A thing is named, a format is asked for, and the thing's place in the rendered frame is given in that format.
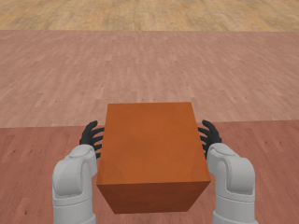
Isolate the right robot forearm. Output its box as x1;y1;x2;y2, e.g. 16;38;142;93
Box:
206;143;259;224

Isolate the right robot hand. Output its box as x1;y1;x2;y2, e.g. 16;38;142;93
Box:
197;119;222;158

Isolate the left robot hand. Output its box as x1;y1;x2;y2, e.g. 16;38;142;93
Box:
79;120;105;159

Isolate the left robot forearm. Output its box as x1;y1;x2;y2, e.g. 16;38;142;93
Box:
51;144;98;224

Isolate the carton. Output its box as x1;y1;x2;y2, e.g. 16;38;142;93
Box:
96;102;211;215

